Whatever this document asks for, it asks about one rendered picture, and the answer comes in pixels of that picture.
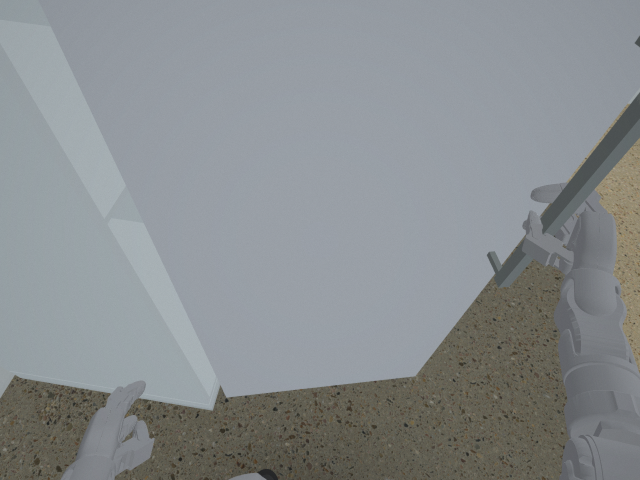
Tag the robot left hand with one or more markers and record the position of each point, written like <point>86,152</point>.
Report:
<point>108,427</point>

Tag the robot right forearm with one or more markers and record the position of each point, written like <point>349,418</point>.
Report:
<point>598,367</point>

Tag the robot right upper arm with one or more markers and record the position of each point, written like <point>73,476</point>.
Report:
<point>593,458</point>

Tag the handle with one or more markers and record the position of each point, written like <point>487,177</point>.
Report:
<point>622,136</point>

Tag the fridge door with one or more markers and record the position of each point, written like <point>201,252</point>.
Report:
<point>323,179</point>

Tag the robot left forearm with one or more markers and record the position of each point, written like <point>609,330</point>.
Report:
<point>91,468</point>

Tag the robot right hand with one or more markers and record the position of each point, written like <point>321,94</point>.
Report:
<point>591,237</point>

